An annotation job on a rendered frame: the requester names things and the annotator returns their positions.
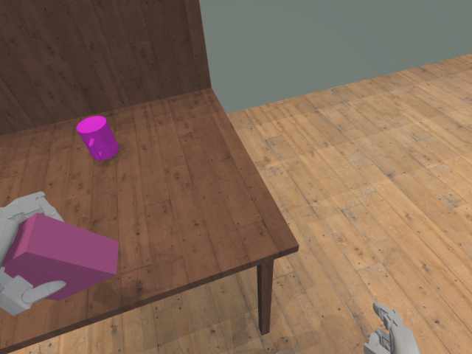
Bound left robot hand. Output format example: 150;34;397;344
0;191;66;316

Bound right robot hand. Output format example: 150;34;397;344
364;302;421;354

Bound table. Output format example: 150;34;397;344
0;0;299;354

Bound sponge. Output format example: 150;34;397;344
1;213;119;301

